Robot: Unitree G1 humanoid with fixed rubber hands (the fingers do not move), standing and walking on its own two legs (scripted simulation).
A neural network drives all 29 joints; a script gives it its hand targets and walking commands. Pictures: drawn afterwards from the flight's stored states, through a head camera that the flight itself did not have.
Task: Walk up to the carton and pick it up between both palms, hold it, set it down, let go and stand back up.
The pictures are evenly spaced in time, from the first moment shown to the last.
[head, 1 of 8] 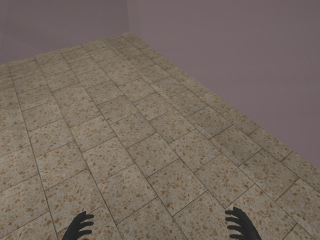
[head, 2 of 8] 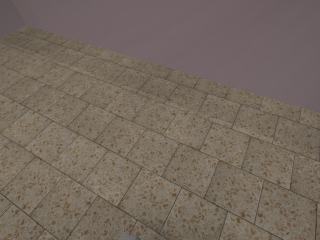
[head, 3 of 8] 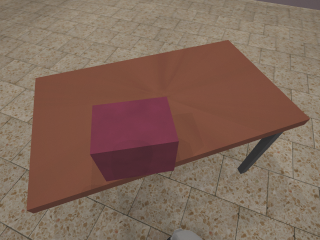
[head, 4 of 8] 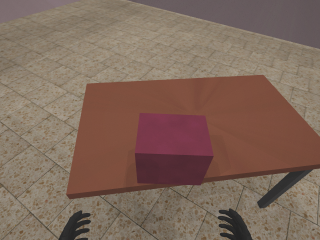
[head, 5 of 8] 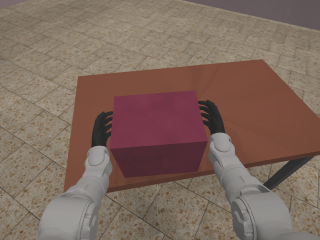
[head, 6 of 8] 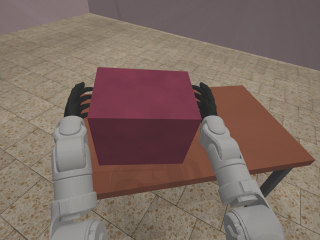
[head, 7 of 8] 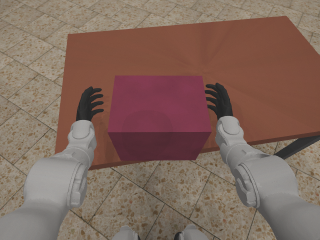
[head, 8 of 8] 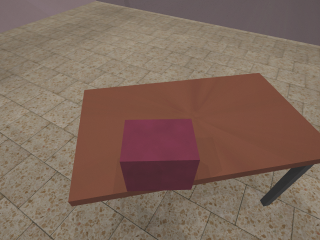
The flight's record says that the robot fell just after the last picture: no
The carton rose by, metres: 0.24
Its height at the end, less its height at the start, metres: +0.00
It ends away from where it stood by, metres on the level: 0.04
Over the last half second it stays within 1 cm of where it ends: yes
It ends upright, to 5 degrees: yes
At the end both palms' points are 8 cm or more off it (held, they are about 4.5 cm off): yes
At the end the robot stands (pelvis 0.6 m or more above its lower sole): yes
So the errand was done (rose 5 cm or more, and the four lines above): yes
